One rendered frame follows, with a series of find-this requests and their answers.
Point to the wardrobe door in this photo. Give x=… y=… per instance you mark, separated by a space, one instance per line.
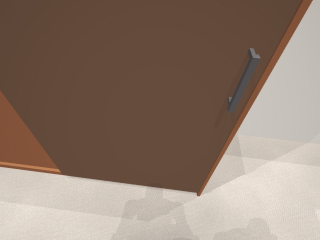
x=134 y=91
x=17 y=143

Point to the handle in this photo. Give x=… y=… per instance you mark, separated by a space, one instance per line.
x=244 y=80

